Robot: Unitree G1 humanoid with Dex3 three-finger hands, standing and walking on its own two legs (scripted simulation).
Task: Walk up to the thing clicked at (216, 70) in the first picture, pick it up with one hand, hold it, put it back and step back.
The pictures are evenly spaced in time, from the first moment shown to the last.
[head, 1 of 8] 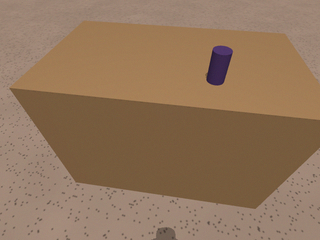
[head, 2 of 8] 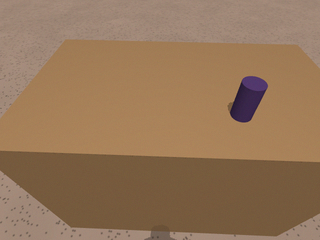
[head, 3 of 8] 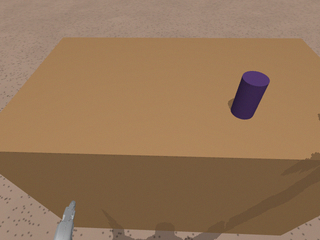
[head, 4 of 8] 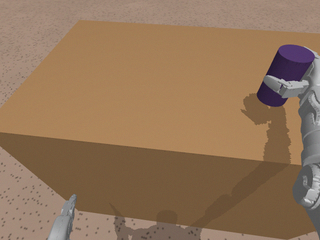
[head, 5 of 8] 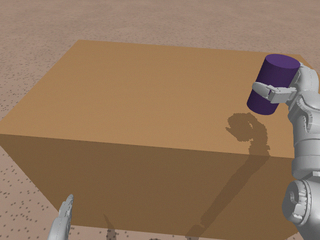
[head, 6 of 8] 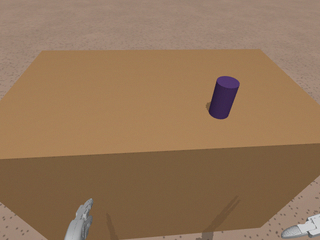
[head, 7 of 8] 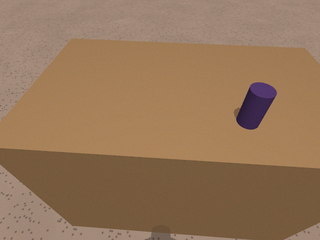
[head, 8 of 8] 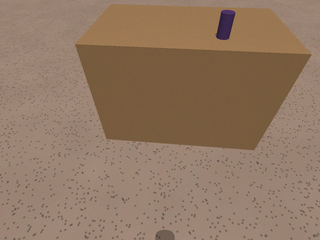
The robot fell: no
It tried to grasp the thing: yes
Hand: right
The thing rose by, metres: 0.23
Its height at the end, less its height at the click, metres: +0.00
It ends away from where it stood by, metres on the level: 0.01
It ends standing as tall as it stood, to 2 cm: yes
